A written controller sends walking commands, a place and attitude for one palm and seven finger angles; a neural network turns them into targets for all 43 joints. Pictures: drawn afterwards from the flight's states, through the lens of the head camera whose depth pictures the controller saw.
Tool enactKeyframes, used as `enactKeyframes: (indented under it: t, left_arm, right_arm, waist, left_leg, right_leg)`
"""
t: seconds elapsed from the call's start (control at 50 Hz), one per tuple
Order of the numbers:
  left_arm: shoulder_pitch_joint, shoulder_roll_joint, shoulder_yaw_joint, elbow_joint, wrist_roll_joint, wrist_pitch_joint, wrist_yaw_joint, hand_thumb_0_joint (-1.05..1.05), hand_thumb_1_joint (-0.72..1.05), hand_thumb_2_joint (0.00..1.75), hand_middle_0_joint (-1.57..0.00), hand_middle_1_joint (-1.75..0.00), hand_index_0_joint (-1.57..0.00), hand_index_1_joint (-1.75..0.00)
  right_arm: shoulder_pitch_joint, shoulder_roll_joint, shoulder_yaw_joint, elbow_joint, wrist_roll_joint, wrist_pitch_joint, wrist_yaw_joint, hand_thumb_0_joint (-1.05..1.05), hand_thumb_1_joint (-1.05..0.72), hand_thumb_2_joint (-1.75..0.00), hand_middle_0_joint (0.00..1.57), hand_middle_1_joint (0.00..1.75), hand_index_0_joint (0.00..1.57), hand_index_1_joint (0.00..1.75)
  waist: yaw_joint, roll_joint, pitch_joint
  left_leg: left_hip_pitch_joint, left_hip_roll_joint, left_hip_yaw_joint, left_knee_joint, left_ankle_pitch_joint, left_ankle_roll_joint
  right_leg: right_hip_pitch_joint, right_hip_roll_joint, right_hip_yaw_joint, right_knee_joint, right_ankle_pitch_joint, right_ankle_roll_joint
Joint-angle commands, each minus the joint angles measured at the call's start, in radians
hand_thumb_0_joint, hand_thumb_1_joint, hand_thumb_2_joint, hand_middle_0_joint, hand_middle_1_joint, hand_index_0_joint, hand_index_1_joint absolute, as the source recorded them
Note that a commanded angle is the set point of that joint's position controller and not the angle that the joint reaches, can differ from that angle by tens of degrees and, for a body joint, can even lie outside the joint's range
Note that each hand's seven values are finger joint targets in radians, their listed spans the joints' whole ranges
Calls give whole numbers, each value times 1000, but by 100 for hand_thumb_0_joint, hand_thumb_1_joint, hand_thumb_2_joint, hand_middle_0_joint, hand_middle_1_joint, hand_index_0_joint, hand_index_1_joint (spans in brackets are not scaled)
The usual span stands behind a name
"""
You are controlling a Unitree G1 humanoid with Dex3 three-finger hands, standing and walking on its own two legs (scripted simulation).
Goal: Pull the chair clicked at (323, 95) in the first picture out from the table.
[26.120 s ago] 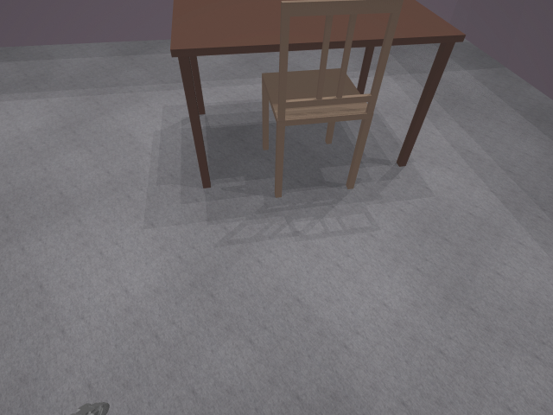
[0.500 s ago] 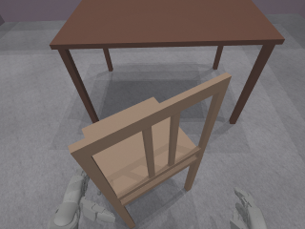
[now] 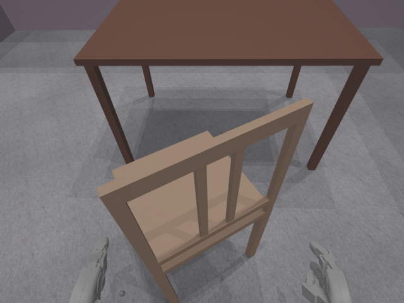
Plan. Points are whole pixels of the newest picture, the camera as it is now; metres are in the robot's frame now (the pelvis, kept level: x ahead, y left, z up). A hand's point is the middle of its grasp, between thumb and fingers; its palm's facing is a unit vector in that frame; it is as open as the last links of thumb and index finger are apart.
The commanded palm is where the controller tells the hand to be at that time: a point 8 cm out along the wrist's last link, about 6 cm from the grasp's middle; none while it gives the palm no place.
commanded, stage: draw the fingers out of the gap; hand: left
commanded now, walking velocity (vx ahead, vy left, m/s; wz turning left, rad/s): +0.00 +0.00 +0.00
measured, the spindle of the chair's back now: (202, 206) +0.34 +0.02 -0.03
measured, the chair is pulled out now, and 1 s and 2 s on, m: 0.53 0.53 0.53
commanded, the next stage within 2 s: draw the hand back to the body in 0.28 s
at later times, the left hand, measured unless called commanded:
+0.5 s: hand out of the picture +0.11 +0.15 +0.00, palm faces +0.08 -0.99 -0.10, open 17.4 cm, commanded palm +0.08 +0.22 +0.02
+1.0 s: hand (72, 280) +0.15 +0.20 +0.09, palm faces +0.15 -0.94 -0.30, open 16.9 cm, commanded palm +0.10 +0.26 +0.11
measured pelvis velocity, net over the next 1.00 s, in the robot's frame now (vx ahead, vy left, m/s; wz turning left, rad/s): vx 0.00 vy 0.00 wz -0.01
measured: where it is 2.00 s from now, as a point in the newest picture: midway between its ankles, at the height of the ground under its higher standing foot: outside the picture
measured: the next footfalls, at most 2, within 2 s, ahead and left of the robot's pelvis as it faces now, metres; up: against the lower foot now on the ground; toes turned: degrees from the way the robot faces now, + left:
none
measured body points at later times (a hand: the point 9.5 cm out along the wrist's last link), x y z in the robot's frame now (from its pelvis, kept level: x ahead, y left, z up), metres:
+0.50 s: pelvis -0.01 +0.00 -0.02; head +0.01 -0.01 +0.43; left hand +0.10 +0.21 +0.01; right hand +0.18 -0.23 -0.08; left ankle -0.03 +0.13 -0.70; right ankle +0.03 -0.13 -0.70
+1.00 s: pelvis +0.00 +0.00 +0.00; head -0.01 -0.02 +0.45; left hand +0.14 +0.25 +0.11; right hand +0.18 -0.23 -0.06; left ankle -0.03 +0.13 -0.70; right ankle +0.03 -0.13 -0.70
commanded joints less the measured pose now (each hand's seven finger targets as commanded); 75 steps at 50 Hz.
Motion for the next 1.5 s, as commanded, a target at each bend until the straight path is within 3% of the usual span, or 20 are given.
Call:
enactKeyframes:
  t: [0.0, 0.16, 0.18, 0.38, 0.4, 0.42, 0.46, 0.52, 0.62, 0.66, 0.74, 0.88, 0.9, 0.92, 0.94, 0.98, 1.06, 1.14, 1.28, 1.48]
  left_arm:
    - [41, 96, 62, -217, 11, -60, 0, 0, -55, 20, 0, 0, 0, 0]
    - [193, 86, 51, -280, 21, -62, -5, 0, -55, 20, 0, 0, 0, 0]
    - [201, 70, 28, -295, 23, -66, -7, 0, -55, 20, 0, 0, 0, 0]
    - [318, 68, 21, -359, 30, -88, -13, 0, -55, 20, 0, 0, 0, 0]
    - [221, 5, 24, -470, -94, -201, -43, 0, -55, 20, 0, 0, 0, 0]
    - [242, 68, 75, -421, -92, -250, -57, 0, -55, 20, 0, 0, 0, 0]
    - [222, 105, 125, -450, -116, -323, -76, 0, -55, 20, 0, 0, 0, 0]
    - [236, 71, 118, -430, -139, -420, -121, 0, -55, 20, 0, 0, 0, 0]
    - [213, 86, 156, -373, -194, -562, -226, 0, -55, 20, 0, 0, 0, 0]
    - [259, 132, 223, -340, -203, -531, -240, 0, -55, 20, 0, 0, 0, 0]
    - [207, 148, 262, -436, -240, -447, -228, 0, -55, 20, 0, 0, 0, 0]
    - [113, 182, 298, -457, -254, -417, -226, 0, -37, 29, -2, -4, -2, -4]
    - [209, 352, 389, -458, -71, -322, -53, 0, -33, 31, -3, -5, -3, -5]
    - [215, 241, 308, -543, -52, -287, 10, 0, -30, 32, -4, -5, -4, -5]
    - [203, 212, 280, -532, -29, -259, 54, 0, -26, 34, -4, -6, -4, -6]
    - [176, 218, 279, -518, -8, -231, 104, 0, -19, 37, -5, -8, -5, -8]
    - [65, 246, 288, -486, 11, -222, 142, 0, -4, 44, -7, -10, -7, -10]
    - [24, 252, 311, -490, 22, -236, 153, 0, 10, 51, -9, -14, -9, -14]
    - [-29, 270, 362, -508, 24, -253, 152, 0, 36, 64, -13, -19, -13, -19]
    - [-131, 312, 466, -502, 10, -265, 147, 0, 72, 81, -18, -26, -18, -26]
  right_arm:
    - [-82, -102, -47, -167, 0, -60, -11, 0, -90, -90, 20, 30, 20, 30]
    - [-96, -83, -56, -187, 6, -49, -9, 0, -90, -90, 20, 30, 20, 30]
    - [-88, -82, -52, -190, 5, -50, -8, 0, -90, -90, 20, 30, 20, 30]
    - [-87, -73, -61, -214, 10, -47, -15, 0, -90, -90, 20, 30, 20, 30]
    - [-80, -73, -53, -207, 11, -76, -15, 0, -90, -90, 20, 30, 20, 30]
    - [-74, -76, -61, -175, 12, -91, -16, 0, -90, -90, 20, 30, 20, 30]
    - [-63, -77, -62, -162, 15, -112, -14, 0, -90, -90, 20, 30, 20, 30]
    - [-72, -64, -65, -144, 25, -133, 3, 0, -90, -90, 20, 30, 20, 30]
    - [-119, -67, -68, -140, 35, -141, 34, 0, -90, -90, 20, 30, 20, 30]
    - [-139, -68, -73, -156, 45, -130, 34, 0, -90, -90, 20, 30, 20, 30]
    - [-140, -62, -58, -184, 58, -125, 13, 0, -90, -90, 20, 30, 20, 30]
    - [-117, -72, -39, -142, 58, -171, -2, 0, -90, -90, 20, 30, 20, 30]
    - [-126, -54, -53, -151, 29, -117, -21, 0, -90, -90, 20, 30, 20, 30]
    - [-109, -43, -39, -174, 20, -96, -26, 0, -90, -90, 20, 30, 20, 30]
    - [-118, -35, -35, -161, 16, -76, -29, 0, -90, -90, 20, 30, 20, 30]
    - [-136, -42, -27, -144, 10, -45, -36, 0, -90, -90, 20, 30, 20, 30]
    - [-155, -60, -22, -124, 1, -25, -46, 0, -90, -90, 20, 30, 20, 30]
    - [-165, -63, -15, -107, -7, -29, -36, 0, -90, -90, 20, 30, 20, 30]
    - [-172, -64, -13, -73, -17, -34, -9, 0, -90, -90, 20, 30, 20, 30]
    - [-180, -67, -21, -46, -23, -11, 11, 0, -90, -90, 20, 30, 20, 30]
  waist:
    - [-8, -57, -88]
    - [6, -34, -75]
    - [-4, -43, -76]
    - [1, -50, -65]
    - [-12, -76, -36]
    - [1, -75, -70]
    - [10, -24, -87]
    - [10, -10, -87]
    - [14, -48, -82]
    - [36, -30, -108]
    - [35, -44, -103]
    - [20, -18, -45]
    - [87, 15, -80]
    - [60, 26, -35]
    - [53, 39, 2]
    - [52, 17, 51]
    - [43, -46, 113]
    - [54, 6, 105]
    - [65, 30, 86]
    - [70, 9, 85]
  left_leg:
    - [-70, -9, 18, -141, 249, 28]
    - [-99, -8, 13, -126, 252, 25]
    - [-98, -9, 15, -122, 247, 26]
    - [-150, -14, 14, -91, 189, 30]
    - [-167, -22, 14, -58, 189, 24]
    - [-165, -17, 19, -47, 177, 23]
    - [-169, -18, 19, -39, 184, 19]
    - [-174, -15, 22, -24, 193, 12]
    - [-234, -10, 18, 7, 145, 9]
    - [-220, -10, 18, -9, 126, 12]
    - [-177, -4, 14, -49, 120, 17]
    - [-103, 2, 6, -104, 155, 17]
    - [-28, 17, 12, -167, 165, 4]
    - [-7, 11, 16, -195, 163, 0]
    - [12, 14, 20, -206, 175, 4]
    - [58, 20, 17, -235, 218, 7]
    - [145, 27, 11, -314, 206, 18]
    - [220, 26, 12, -391, 247, 20]
    - [294, 29, 12, -470, 396, 10]
    - [358, 40, 30, -503, 505, 11]
  right_leg:
    - [171, 19, 0, -111, 117, -24]
    - [149, 24, -8, -87, 108, -34]
    - [140, 25, -10, -84, 105, -31]
    - [94, 33, -9, -61, 35, -35]
    - [50, 42, -29, -58, 42, -33]
    - [53, 46, -15, -52, 22, -35]
    - [57, 46, -6, -38, 18, -40]
    - [40, 46, -14, -11, 34, -38]
    - [35, 40, 15, 5, -18, -38]
    - [82, 38, 34, -17, -50, -40]
    - [125, 35, 34, -57, -67, -33]
    - [162, 43, 26, -122, -30, -32]
    - [272, 21, 87, -162, -1, -52]
    - [283, 13, 67, -181, 15, -49]
    - [289, 13, 55, -198, 36, -48]
    - [315, 16, 46, -237, 76, -49]
    - [350, 16, 45, -329, 54, -42]
    - [418, 14, 38, -360, 104, -41]
    - [528, 19, 31, -380, 262, -46]
    - [580, 20, 42, -416, 372, -43]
